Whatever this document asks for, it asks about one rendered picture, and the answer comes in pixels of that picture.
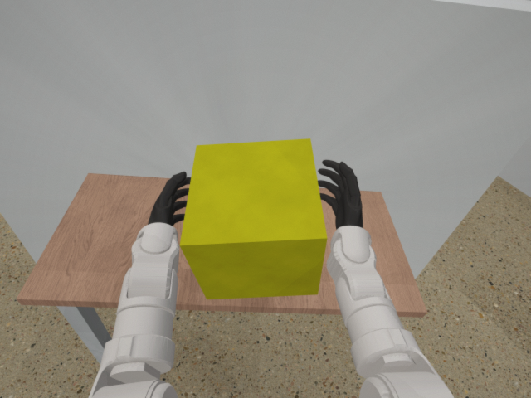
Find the left robot forearm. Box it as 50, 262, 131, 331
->
89, 222, 179, 398

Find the left robot hand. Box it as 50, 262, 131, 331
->
148, 172, 191, 226

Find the right robot upper arm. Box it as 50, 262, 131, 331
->
359, 371, 453, 398

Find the carton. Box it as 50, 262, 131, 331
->
180, 138, 327, 299

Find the right robot hand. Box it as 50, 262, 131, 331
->
318, 160, 363, 230

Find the right robot forearm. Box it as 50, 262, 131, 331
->
327, 226, 454, 398

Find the table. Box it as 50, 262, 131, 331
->
16, 173, 427, 364

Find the left robot upper arm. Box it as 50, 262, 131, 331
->
92, 380, 178, 398

